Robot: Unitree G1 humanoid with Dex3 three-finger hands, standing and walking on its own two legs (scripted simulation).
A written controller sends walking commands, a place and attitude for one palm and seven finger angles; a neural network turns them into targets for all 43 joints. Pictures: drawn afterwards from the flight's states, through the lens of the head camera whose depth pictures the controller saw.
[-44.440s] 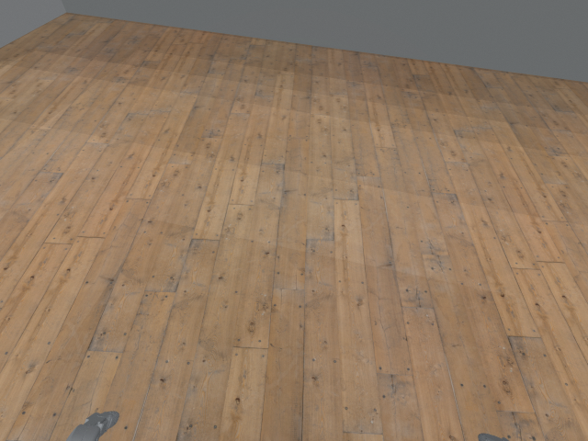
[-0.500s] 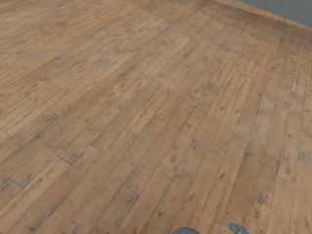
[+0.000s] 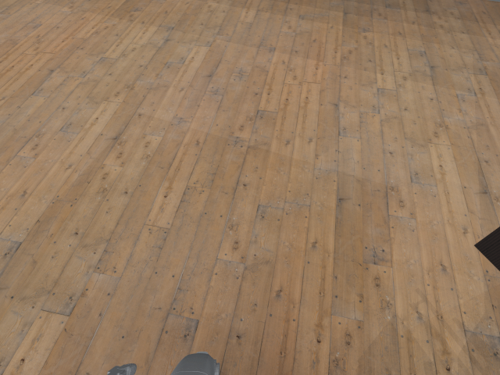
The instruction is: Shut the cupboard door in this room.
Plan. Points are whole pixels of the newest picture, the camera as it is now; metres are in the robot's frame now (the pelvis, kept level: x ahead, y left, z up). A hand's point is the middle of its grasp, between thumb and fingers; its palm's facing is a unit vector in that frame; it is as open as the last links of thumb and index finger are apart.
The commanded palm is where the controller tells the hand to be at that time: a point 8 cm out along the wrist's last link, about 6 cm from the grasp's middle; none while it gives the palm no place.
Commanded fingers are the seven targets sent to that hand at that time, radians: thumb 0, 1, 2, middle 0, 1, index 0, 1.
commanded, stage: turn to face it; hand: left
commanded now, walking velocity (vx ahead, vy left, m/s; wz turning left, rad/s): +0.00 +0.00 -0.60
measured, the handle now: out of the picture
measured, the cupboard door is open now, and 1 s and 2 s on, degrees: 48 48 48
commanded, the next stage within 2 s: take the last steps up to it in 1.70 s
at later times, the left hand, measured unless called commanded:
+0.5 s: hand (157, 353) +0.17 +0.19 -0.16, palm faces -0.30 -0.91 -0.28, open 7.4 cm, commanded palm none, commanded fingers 0.00 0.90 0.90 -0.20 -0.30 -0.20 -0.30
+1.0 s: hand (178, 340) +0.20 +0.16 -0.18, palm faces -0.52 -0.83 -0.20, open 7.4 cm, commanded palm none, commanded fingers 0.00 0.90 0.90 -0.20 -0.30 -0.20 -0.30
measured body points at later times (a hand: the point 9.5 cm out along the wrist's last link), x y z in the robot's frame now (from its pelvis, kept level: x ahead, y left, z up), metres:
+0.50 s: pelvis +0.00 +0.01 -0.01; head +0.03 -0.02 +0.44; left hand +0.18 +0.23 -0.14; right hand -0.03 -0.25 -0.16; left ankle +0.03 +0.14 -0.74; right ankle -0.04 -0.10 -0.74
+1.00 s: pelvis +0.02 +0.03 +0.00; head +0.07 +0.02 +0.44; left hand +0.22 +0.20 -0.16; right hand -0.05 -0.24 -0.13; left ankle +0.08 +0.12 -0.74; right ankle -0.07 -0.07 -0.68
